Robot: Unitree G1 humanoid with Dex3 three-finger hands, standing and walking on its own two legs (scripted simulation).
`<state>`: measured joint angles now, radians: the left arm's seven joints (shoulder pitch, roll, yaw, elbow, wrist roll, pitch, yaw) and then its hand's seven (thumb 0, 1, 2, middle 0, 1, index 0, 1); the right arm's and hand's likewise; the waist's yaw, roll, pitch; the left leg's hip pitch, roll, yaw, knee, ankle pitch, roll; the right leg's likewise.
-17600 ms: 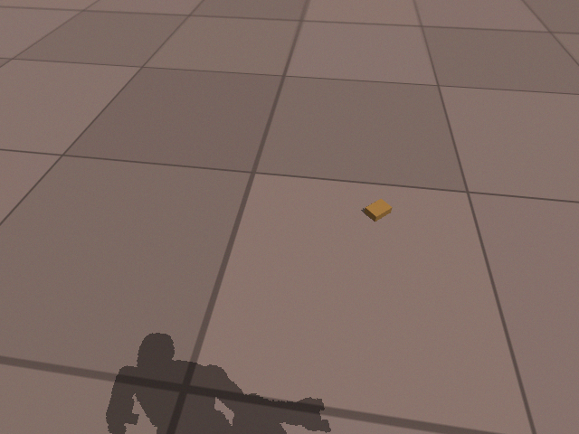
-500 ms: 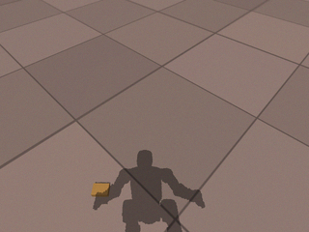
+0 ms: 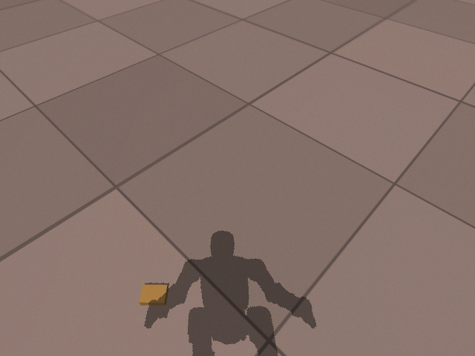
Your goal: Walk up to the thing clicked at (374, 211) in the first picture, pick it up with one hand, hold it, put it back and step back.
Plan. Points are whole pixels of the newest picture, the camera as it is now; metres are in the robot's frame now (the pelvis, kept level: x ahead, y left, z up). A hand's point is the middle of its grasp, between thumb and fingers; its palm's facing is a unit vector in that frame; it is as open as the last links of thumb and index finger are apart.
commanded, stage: walk up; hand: left
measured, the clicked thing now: (154, 294) +0.52 +0.35 -0.76
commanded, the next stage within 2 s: stand in 0.12 s
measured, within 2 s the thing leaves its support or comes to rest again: neither
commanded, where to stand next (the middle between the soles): +0.08 +0.03 m, yaw +0 degrees
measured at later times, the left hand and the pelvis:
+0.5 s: hand out of the picture +0.09 +0.25 -0.16, palm faces -0.02 -0.95 -0.32, open 7.4 cm; pelvis +0.01 +0.00 +0.00, yaw +0 degrees
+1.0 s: hand out of the picture +0.08 +0.25 -0.16, palm faces -0.02 -0.94 -0.34, open 7.4 cm; pelvis +0.01 +0.00 +0.00, yaw +0 degrees
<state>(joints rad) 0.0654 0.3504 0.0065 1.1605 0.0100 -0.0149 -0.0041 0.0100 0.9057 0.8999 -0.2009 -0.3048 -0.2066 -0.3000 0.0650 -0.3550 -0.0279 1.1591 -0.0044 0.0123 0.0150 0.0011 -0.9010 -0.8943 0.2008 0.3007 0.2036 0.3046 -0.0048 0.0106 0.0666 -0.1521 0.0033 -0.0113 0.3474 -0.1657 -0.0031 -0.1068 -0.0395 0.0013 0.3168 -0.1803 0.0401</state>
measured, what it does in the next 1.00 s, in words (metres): stands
